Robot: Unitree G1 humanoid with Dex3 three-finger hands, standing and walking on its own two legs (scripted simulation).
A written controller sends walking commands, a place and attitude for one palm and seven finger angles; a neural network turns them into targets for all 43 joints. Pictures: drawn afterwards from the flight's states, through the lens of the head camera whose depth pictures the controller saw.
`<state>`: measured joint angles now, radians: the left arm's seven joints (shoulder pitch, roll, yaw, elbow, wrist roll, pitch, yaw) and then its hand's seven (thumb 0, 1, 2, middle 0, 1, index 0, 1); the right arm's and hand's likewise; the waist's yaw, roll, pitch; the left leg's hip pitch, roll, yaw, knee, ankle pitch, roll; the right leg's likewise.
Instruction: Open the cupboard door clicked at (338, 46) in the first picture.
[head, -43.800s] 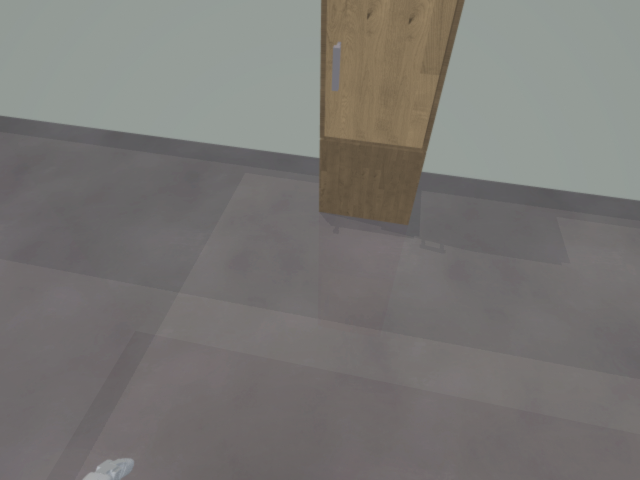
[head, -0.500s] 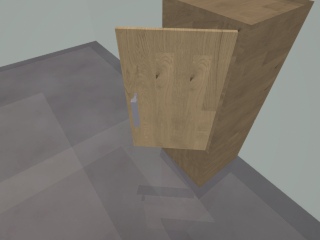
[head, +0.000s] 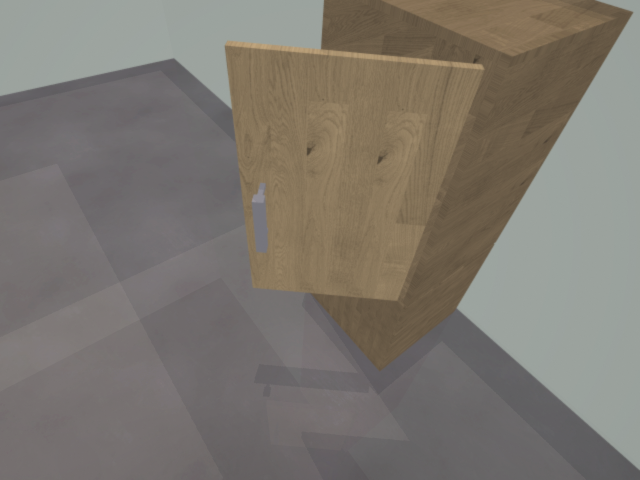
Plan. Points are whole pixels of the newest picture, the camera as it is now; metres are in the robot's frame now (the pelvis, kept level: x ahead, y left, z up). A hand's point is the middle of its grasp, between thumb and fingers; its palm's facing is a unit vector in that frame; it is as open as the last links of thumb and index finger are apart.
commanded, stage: shuffle to correct the standing spot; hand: left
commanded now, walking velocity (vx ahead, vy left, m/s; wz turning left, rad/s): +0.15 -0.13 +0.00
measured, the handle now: (262, 218) +0.59 +0.15 -0.06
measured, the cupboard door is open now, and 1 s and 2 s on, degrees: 48 48 48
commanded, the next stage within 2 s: come to a stop and stand still in 0.08 s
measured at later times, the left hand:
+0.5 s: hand out of the picture +0.03 +0.13 -0.18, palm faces +0.06 -0.99 -0.14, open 7.4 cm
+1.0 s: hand out of the picture +0.03 +0.18 -0.16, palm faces -0.02 -0.97 -0.25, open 7.4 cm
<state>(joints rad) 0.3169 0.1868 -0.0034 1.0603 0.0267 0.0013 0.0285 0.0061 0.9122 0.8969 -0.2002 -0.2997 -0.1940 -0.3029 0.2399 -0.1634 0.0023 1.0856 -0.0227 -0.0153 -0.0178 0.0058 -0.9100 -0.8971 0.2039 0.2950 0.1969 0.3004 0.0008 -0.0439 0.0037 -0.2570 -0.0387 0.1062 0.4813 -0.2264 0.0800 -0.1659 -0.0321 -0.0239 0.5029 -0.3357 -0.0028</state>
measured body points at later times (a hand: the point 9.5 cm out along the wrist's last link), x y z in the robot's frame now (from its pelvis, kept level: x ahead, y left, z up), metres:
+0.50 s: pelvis +0.05 -0.02 +0.00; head +0.07 +0.00 +0.45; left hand +0.02 +0.18 -0.17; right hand +0.09 -0.25 -0.15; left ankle +0.03 +0.06 -0.74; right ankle -0.04 -0.13 -0.73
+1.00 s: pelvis -0.02 -0.01 +0.00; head -0.03 -0.02 +0.45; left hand +0.03 +0.23 -0.14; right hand +0.01 -0.24 -0.16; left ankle +0.03 +0.07 -0.74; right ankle -0.04 -0.13 -0.74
